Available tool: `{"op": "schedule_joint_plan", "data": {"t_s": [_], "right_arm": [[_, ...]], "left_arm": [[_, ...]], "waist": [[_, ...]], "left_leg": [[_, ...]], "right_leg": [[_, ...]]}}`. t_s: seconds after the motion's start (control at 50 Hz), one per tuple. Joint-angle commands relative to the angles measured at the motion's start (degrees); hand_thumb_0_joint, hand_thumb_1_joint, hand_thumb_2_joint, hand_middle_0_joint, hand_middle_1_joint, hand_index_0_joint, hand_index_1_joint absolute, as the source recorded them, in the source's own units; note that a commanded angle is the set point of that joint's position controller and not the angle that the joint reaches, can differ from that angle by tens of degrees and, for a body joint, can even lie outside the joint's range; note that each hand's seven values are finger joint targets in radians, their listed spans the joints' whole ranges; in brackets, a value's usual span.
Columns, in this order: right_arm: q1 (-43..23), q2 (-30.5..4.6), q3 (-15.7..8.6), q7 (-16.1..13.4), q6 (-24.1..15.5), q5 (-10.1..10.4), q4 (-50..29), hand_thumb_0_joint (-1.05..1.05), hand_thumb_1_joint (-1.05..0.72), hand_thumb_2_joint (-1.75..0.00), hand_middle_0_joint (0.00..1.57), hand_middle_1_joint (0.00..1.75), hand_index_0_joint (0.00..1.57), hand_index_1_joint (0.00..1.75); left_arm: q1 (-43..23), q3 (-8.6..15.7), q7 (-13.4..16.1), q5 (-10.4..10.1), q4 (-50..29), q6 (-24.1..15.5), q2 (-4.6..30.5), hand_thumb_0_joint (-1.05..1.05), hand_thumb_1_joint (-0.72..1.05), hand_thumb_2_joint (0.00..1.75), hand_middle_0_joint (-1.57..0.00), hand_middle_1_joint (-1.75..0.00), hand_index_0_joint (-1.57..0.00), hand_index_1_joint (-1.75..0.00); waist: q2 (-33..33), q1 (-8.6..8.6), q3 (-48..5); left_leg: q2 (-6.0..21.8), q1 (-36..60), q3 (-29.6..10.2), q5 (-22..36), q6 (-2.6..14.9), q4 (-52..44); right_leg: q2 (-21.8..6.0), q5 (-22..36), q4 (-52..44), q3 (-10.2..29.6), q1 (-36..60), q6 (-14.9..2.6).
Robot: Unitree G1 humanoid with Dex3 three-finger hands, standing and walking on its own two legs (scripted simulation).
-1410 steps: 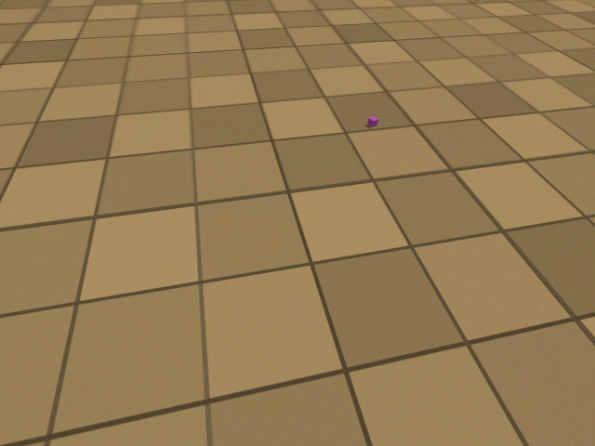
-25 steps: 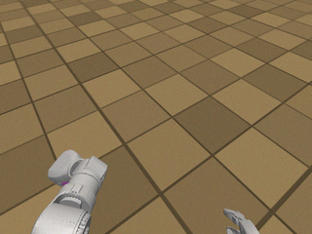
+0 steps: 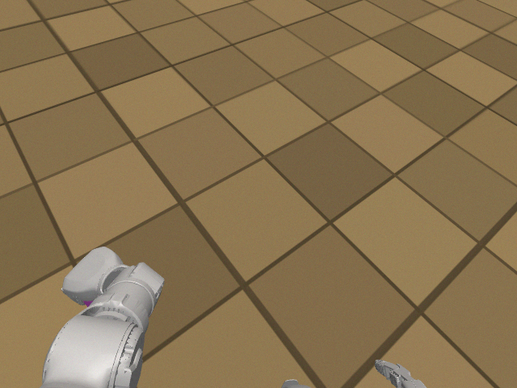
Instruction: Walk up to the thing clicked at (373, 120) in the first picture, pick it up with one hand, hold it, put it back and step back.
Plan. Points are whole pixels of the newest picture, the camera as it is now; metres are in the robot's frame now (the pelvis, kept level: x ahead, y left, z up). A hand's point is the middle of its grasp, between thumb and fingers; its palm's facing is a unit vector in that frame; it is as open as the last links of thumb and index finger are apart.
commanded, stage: crouch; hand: left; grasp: from above
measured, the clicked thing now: (104, 296) +0.32 +0.25 -0.13
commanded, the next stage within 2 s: lower in 1.30 s
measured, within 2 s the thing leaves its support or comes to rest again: neither
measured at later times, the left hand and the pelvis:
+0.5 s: hand (147, 301) +0.38 +0.23 -0.35, palm faces -0.12 -0.40 -0.91, open 5.1 cm; pelvis -0.08 +0.02 -0.22, yaw -2 degrees
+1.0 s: hand (165, 303) +0.41 +0.22 -0.50, palm faces -0.20 -0.40 -0.90, open 4.8 cm; pelvis -0.08 +0.01 -0.36, yaw -3 degrees
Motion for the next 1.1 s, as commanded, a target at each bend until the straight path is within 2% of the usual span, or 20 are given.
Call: {"op": "schedule_joint_plan", "data": {"t_s": [0.0, 0.06, 0.1, 0.16, 0.18, 0.26, 0.28, 0.32, 0.34, 0.4, 0.48, 0.5, 0.6, 0.72, 0.78, 0.86, 0.9, 1.0, 1.06, 1.08], "right_arm": [[2.55, -7.62, -2.81, 0.89, -2.46, -2.45, -2.50, 0.00, -0.87, -0.89, 0.20, 0.30, 0.20, 0.30], [2.25, -7.92, -3.25, 1.93, -3.39, -3.87, -2.43, 0.00, -0.87, -0.89, 0.20, 0.30, 0.20, 0.30], [1.16, -8.17, -2.94, 2.27, -3.38, -4.45, -2.44, 0.00, -0.87, -0.89, 0.20, 0.30, 0.20, 0.30], [0.35, -9.57, -2.33, 2.70, -3.06, -4.73, -1.90, 0.00, -0.87, -0.89, 0.20, 0.30, 0.20, 0.30], [0.93, -9.67, -1.99, 2.79, -3.06, -4.76, -2.02, 0.00, -0.87, -0.89, 0.20, 0.30, 0.20, 0.30], [2.71, -11.89, -2.55, 2.42, -2.64, -4.66, -0.40, 0.00, -0.88, -0.89, 0.20, 0.30, 0.20, 0.30], [3.15, -12.15, -2.38, 2.35, -2.61, -4.68, -0.06, 0.00, -0.88, -0.89, 0.20, 0.30, 0.20, 0.30], [4.19, -12.23, -2.17, 2.22, -2.52, -4.80, 0.41, 0.00, -0.89, -0.90, 0.20, 0.30, 0.20, 0.30], [5.39, -12.74, -2.32, 2.28, -2.34, -4.78, 1.09, 0.00, -0.89, -0.90, 0.20, 0.30, 0.20, 0.30], [7.62, -12.96, -2.42, 2.59, -1.91, -5.40, 1.16, 0.00, -0.89, -0.90, 0.20, 0.30, 0.20, 0.30], [7.37, -12.48, -2.04, 3.18, -1.86, -5.93, 1.80, 0.00, -0.89, -0.90, 0.20, 0.30, 0.20, 0.30], [7.43, -12.71, -1.97, 3.31, -1.87, -5.62, 2.23, 0.00, -0.90, -0.90, 0.20, 0.30, 0.20, 0.30], [9.74, -13.06, -2.12, 4.97, -2.37, -5.22, 1.92, 0.00, -0.89, -0.90, 0.20, 0.30, 0.20, 0.30], [12.41, -13.90, -2.05, 6.77, -2.58, -5.14, 1.69, 0.00, -0.90, -0.90, 0.20, 0.30, 0.20, 0.30], [13.33, -14.24, -1.78, 7.61, -2.80, -5.35, 1.50, 0.00, -0.90, -0.90, 0.20, 0.30, 0.20, 0.30], [15.03, -14.61, -1.56, 8.10, -2.60, -5.28, 1.17, 0.00, -0.91, -0.90, 0.20, 0.30, 0.20, 0.30], [15.26, -14.53, -1.42, 8.47, -2.62, -5.56, 1.07, 0.00, -0.91, -0.90, 0.20, 0.30, 0.20, 0.30], [15.98, -15.36, -1.01, 9.16, -3.12, -6.68, 1.04, 0.00, -0.90, -0.90, 0.20, 0.30, 0.20, 0.30], [16.10, -15.84, -0.70, 9.85, -3.28, -7.33, 1.17, 0.00, -0.91, -0.90, 0.20, 0.30, 0.20, 0.30], [16.48, -16.08, -0.54, 10.07, -3.43, -7.83, 1.26, 0.00, -0.91, -0.90, 0.20, 0.30, 0.20, 0.30]], "left_arm": [[-27.44, 1.86, 9.07, 3.87, -0.94, -2.75, 9.57, 0.00, 0.68, 0.48, -1.01, -0.53, -1.04, -0.50], [-30.32, 6.40, 12.38, 0.47, 2.75, -3.63, 10.57, 0.00, 0.70, 0.47, -1.04, -0.50, -1.06, -0.48], [-33.33, 7.95, 14.11, -1.36, 3.65, -4.38, 10.37, 0.00, 0.71, 0.49, -1.07, -0.47, -1.08, -0.46], [-35.98, 11.10, 15.16, -2.12, 5.51, -6.67, 15.04, 0.00, 0.79, 0.53, -1.15, -0.46, -1.15, -0.46], [-38.08, 11.02, 15.24, -2.48, 4.62, -7.88, 14.97, 0.00, 0.82, 0.53, -1.18, -0.45, -1.18, -0.45], [-42.99, 10.58, 14.32, -0.31, 4.04, -11.36, 19.13, 0.00, 0.87, 0.56, -1.21, -0.52, -1.23, -0.51], [-44.25, 11.07, 13.96, 0.31, 3.91, -11.99, 21.50, 0.00, 0.90, 0.55, -1.23, -0.53, -1.25, -0.51], [-47.77, 9.75, 13.43, 1.35, 2.53, -12.90, 22.33, 0.00, 0.90, 0.50, -1.24, -0.51, -1.26, -0.49], [-47.12, 11.28, 13.24, 2.13, 2.84, -13.04, 25.65, 0.00, 0.90, 0.49, -1.24, -0.51, -1.27, -0.49], [-50.70, 13.06, 13.24, 3.57, 1.02, -12.90, 29.58, 0.00, 0.96, 0.45, -1.29, -0.48, -1.32, -0.46], [-52.69, 15.14, 12.59, 3.26, 5.62, -12.28, 30.96, 0.00, 0.93, 0.44, -1.29, -0.40, -1.31, -0.39], [-52.03, 15.23, 12.37, 3.21, 9.83, -11.96, 30.05, 0.00, 0.91, 0.42, -1.28, -0.37, -1.29, -0.37], [-53.39, 15.86, 10.50, 2.89, 10.33, -12.40, 30.70, 0.00, 0.89, 0.47, -1.29, -0.36, -1.29, -0.37], [-54.14, 16.38, 9.11, 4.58, 11.00, -12.38, 33.04, 0.00, 0.86, 0.41, -1.26, -0.37, -1.27, -0.37], [-54.61, 17.13, 8.13, 5.51, 10.28, -13.17, 36.06, 0.00, 0.84, 0.35, -1.24, -0.36, -1.25, -0.35], [-54.80, 18.59, 8.46, 9.10, 9.09, -14.23, 40.92, 0.00, 0.85, 0.38, -1.24, -0.38, -1.26, -0.37], [-54.52, 18.11, 8.53, 9.92, 11.30, -14.21, 40.22, 0.00, 0.88, 0.34, -1.26, -0.37, -1.28, -0.35], [-54.21, 19.69, 9.95, 9.54, 12.86, -14.74, 41.23, 0.00, 0.86, 0.34, -1.25, -0.36, -1.26, -0.34], [-55.35, 20.23, 10.84, 8.02, 14.65, -14.95, 39.87, 0.00, 0.88, 0.38, -1.27, -0.37, -1.28, -0.36], [-56.10, 20.61, 11.16, 7.93, 15.33, -14.84, 40.25, 0.00, 0.91, 0.38, -1.27, -0.40, -1.29, -0.38]], "waist": [[2.66, -2.08, -22.46], [5.22, -2.22, -25.58], [7.12, -2.98, -27.74], [6.70, -4.42, -30.87], [7.23, -5.34, -32.06], [6.40, -8.62, -35.71], [7.59, -8.53, -37.39], [9.52, -9.34, -41.24], [10.02, -9.47, -41.97], [12.64, -9.76, -46.60], [16.20, -10.65, -44.93], [15.57, -11.30, -43.72], [16.06, -13.09, -41.33], [16.30, -14.02, -41.00], [15.08, -14.62, -41.70], [17.29, -13.56, -44.10], [16.10, -14.30, -42.92], [16.24, -14.92, -41.84], [16.78, -15.64, -40.44], [15.78, -16.52, -39.50]], "left_leg": [[-2.38, -2.09, 1.97, 15.71, 0.44, 8.04], [-2.26, -8.11, 1.10, 12.84, -0.13, 13.31], [-2.15, -11.15, 0.33, 9.64, -0.45, 16.81], [-2.34, -18.00, -0.47, 4.90, -0.36, 23.68], [-2.45, -19.85, -0.56, 3.66, -0.40, 25.91], [-2.48, -27.36, -1.14, -1.83, -0.41, 32.97], [-2.23, -28.13, -1.33, -2.08, -0.39, 34.57], [-2.03, -29.96, -1.37, -1.59, -0.34, 37.54], [-1.76, -30.18, -1.74, -1.68, -0.33, 38.91], [-1.58, -33.04, -1.03, -0.98, -0.25, 43.54], [-1.35, -37.80, -2.26, -5.98, -0.13, 47.23], [-1.21, -39.06, -2.74, -7.70, -0.07, 48.31], [-1.37, -44.23, -3.16, -8.02, 0.33, 54.33], [-1.78, -50.88, -2.16, -6.54, 1.08, 59.79], [-2.01, -55.49, -0.93, -4.94, 1.86, 63.93], [-1.94, -58.60, -0.05, -3.06, 2.07, 67.23], [-1.91, -59.51, -0.11, -3.63, 2.36, 68.65], [-1.83, -60.77, -0.92, -5.55, 2.46, 70.62], [-1.55, -60.92, -1.51, -5.74, 2.22, 71.37], [-1.64, -61.14, -1.68, -5.80, 2.30, 72.22]], "right_leg": [[0.91, 18.87, 6.50, 1.06, 0.75, -0.74], [1.28, 14.71, 12.06, 0.26, -6.74, -1.15], [1.49, 10.89, 15.67, -0.68, -13.21, -1.27], [2.01, 6.21, 21.22, -1.36, -21.38, -1.10], [2.06, 5.01, 23.01, -1.52, -23.79, -1.06], [2.27, -2.44, 27.72, -1.72, -30.78, -0.15], [2.17, -3.12, 28.97, -1.69, -32.58, -0.14], [2.03, -2.64, 31.96, -1.99, -34.03, -0.19], [1.82, -2.38, 33.94, -2.52, -36.06, -0.24], [1.41, -1.03, 38.07, -2.32, -37.44, -0.35], [0.99, -5.14, 43.89, -3.47, -46.44, -0.46], [1.00, -6.55, 44.65, -3.83, -49.14, -0.43], [0.82, -6.93, 50.16, -4.71, -56.07, -0.11], [1.07, -4.47, 54.79, -4.64, -56.80, 0.14], [1.07, -2.09, 57.41, -3.94, -55.27, 0.67], [1.31, 1.02, 60.39, -3.37, -53.44, 0.84], [1.31, 0.87, 61.56, -3.52, -54.32, 0.89], [1.43, -1.74, 63.25, -4.79, -56.74, 0.95], [1.58, -2.03, 64.40, -5.84, -58.05, 0.85], [1.30, -1.88, 64.84, -6.17, -58.52, 0.99]]}}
